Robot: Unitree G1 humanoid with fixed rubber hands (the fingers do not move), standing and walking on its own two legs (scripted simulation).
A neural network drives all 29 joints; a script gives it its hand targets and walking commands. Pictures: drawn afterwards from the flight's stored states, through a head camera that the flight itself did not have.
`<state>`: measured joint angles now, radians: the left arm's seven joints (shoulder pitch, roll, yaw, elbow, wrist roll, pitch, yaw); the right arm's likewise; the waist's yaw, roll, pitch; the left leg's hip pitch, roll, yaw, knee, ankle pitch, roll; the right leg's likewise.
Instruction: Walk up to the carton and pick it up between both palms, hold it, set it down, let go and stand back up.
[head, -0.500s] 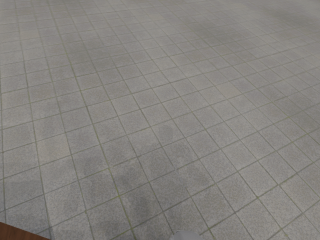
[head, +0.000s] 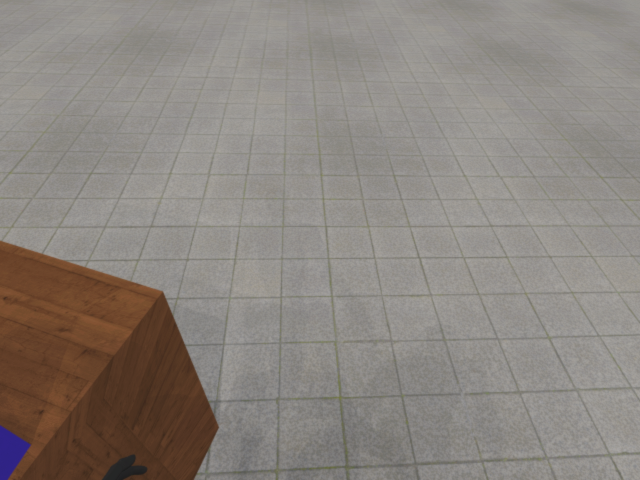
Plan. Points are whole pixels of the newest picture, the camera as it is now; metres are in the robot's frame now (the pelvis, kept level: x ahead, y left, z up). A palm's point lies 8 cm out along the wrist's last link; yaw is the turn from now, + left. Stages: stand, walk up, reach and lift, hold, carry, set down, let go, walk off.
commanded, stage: walk up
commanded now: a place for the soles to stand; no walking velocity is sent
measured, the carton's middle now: out of the picture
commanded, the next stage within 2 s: none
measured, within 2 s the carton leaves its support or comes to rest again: neither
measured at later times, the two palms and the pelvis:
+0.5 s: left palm out of the picture +0.09 +0.32 -0.13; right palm (466, 424) +0.22 -0.22 -0.09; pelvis +0.08 +0.02 -0.01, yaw +28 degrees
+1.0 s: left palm out of the picture -0.03 +0.18 -0.10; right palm (410, 347) +0.37 -0.18 -0.13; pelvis +0.12 -0.06 -0.01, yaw +55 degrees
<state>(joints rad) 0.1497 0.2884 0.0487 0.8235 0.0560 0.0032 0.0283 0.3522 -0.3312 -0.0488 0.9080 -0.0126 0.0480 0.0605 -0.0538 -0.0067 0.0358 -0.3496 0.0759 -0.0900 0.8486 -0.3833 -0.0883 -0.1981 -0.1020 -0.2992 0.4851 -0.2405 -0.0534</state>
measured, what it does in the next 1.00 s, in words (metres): walks ahead, turning left: left foot, then right foot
